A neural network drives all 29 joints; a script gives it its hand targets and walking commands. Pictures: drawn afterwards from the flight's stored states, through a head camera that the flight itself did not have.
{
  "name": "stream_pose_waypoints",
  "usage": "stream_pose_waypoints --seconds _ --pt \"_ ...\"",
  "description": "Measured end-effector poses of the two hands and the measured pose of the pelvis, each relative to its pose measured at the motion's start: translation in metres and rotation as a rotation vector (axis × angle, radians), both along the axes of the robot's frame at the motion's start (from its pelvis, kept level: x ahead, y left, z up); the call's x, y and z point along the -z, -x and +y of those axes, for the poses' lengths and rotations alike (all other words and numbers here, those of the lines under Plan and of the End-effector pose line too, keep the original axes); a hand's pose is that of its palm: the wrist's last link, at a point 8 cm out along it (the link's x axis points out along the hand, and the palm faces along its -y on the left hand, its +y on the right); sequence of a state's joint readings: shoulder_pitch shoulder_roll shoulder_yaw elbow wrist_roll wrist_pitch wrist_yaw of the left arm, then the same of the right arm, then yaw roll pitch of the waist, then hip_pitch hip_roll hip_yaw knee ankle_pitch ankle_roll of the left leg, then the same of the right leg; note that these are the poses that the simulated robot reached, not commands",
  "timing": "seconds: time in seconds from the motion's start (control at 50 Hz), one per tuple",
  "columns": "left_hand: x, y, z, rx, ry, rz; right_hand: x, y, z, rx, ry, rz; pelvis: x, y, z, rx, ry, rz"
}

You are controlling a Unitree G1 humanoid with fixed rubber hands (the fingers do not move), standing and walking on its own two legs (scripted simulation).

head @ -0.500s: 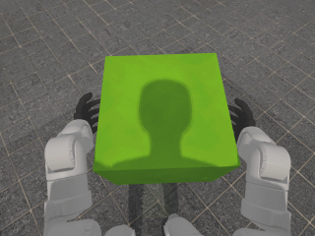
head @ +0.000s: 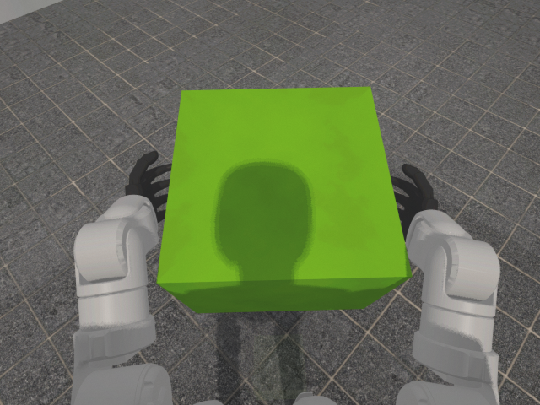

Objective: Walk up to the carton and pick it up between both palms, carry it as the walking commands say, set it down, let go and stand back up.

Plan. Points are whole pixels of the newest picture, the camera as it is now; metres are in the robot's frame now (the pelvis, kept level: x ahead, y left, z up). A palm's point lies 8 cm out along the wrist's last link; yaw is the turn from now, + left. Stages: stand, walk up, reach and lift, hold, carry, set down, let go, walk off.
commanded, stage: carry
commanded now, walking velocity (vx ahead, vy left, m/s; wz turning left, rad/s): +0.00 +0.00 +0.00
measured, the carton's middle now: (278, 206) +0.40 +0.00 +0.04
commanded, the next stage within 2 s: none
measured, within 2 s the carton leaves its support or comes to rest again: neither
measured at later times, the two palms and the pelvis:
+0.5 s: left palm (151, 238) +0.30 +0.15 +0.13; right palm (466, 256) +0.28 -0.21 +0.12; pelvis -0.05 -0.02 +0.02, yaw -2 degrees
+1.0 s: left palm (101, 302) +0.22 +0.19 +0.12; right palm (451, 334) +0.20 -0.17 +0.11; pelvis -0.10 +0.02 -0.01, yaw -3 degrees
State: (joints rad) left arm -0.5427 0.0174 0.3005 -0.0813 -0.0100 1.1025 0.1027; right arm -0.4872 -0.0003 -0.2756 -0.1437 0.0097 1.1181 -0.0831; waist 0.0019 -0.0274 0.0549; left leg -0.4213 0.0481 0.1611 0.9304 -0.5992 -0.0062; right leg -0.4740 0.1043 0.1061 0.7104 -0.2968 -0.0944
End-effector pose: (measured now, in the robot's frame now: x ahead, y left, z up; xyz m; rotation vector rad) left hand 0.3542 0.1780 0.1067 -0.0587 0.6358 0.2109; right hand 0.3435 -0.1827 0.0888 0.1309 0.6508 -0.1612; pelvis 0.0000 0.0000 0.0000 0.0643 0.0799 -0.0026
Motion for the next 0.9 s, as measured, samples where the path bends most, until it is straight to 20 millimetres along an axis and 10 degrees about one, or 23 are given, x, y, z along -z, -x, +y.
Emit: stream_pose_waypoints --seconds 0.36,0.9 --pt "-0.020 0.029 -0.038 0.031 -0.019 0.021 -0.018 0.037 -0.037 0.032 -0.026 0.015 -0.023 0.030 -0.024 0.034 -0.026 0.007" --pt "-0.022 0.130 0.017 0.021 0.044 -0.039 -0.035 0.137 0.018 0.038 0.003 -0.045 0.004 0.096 0.019 0.041 0.049 -0.093"
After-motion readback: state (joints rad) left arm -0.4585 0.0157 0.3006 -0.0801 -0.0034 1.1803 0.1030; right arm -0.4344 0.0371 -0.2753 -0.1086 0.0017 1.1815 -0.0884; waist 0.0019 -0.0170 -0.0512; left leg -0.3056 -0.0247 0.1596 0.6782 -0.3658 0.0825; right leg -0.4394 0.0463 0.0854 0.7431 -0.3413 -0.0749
